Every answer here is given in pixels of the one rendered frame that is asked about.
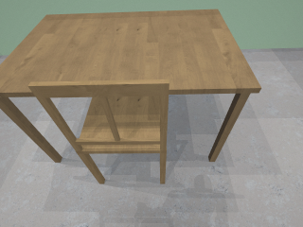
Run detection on table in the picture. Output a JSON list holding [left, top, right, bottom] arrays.
[[0, 9, 261, 163]]

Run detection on chair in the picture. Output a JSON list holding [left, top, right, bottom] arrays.
[[28, 79, 169, 184]]

